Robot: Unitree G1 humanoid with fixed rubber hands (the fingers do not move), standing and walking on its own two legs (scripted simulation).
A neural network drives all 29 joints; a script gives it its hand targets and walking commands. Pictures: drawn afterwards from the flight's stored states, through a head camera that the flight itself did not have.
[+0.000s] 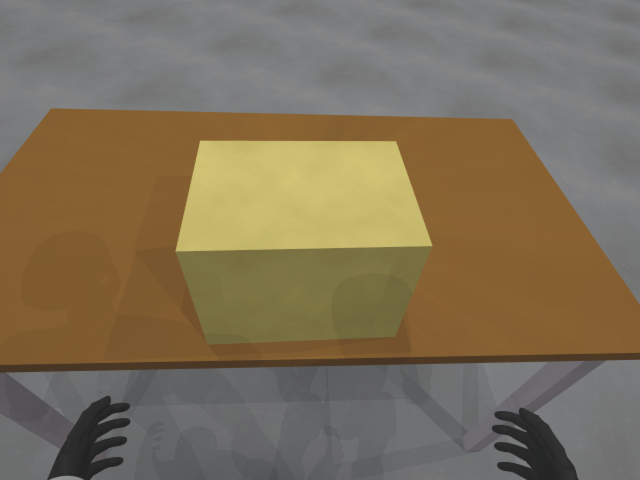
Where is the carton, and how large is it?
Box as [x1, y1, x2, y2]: [176, 141, 431, 344]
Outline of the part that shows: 200,141 177,242 176,253 207,343 209,344 394,336 431,248 431,243 395,141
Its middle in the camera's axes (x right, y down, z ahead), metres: -0.02 +0.01 +0.57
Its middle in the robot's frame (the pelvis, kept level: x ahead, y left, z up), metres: +0.43 +0.02 +0.04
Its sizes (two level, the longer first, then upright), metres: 0.278 0.200 0.212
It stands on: a table, 0.72 m high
